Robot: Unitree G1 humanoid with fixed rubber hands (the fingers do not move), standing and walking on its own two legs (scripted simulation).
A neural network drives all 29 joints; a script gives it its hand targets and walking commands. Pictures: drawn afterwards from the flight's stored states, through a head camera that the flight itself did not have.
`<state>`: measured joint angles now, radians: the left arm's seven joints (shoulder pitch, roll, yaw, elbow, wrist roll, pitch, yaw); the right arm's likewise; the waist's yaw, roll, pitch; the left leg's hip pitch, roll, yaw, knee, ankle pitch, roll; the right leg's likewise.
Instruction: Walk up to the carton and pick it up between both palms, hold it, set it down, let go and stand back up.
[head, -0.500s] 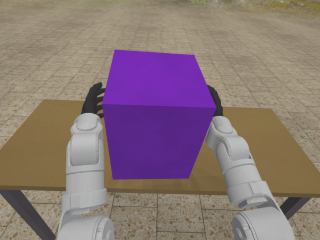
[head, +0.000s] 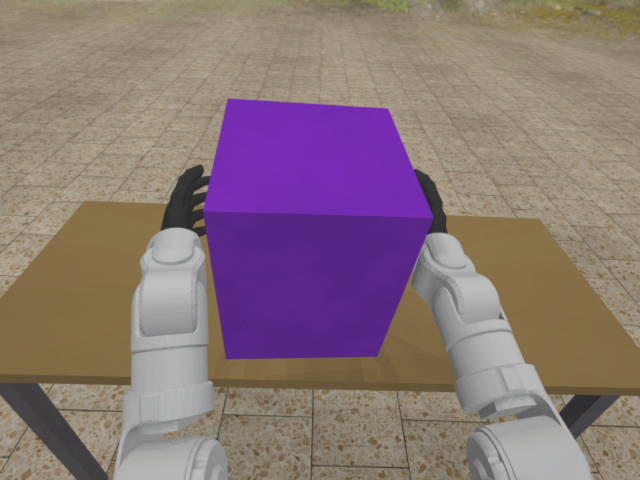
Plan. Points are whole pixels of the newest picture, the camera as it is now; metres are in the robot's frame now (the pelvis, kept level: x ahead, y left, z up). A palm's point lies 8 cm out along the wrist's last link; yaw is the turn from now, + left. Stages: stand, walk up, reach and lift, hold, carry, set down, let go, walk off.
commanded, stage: hold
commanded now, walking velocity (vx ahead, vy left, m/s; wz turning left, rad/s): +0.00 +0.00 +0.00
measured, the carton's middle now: (306, 234) +0.38 +0.01 +0.18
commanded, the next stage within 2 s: set down in 1.04 s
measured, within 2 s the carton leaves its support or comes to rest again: neither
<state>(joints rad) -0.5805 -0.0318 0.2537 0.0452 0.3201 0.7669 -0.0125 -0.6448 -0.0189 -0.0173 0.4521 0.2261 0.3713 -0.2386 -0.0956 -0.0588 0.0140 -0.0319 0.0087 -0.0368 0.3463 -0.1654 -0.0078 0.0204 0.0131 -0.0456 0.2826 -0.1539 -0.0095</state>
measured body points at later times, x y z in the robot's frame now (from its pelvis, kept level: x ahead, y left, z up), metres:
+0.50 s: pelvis +0.00 +0.00 +0.00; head -0.04 +0.03 +0.45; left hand +0.38 +0.15 +0.20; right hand +0.38 -0.14 +0.19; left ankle +0.03 +0.12 -0.75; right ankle +0.01 -0.11 -0.75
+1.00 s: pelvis +0.00 +0.00 +0.00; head -0.05 +0.03 +0.45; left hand +0.38 +0.15 +0.20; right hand +0.37 -0.14 +0.19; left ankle +0.03 +0.12 -0.75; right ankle +0.01 -0.11 -0.75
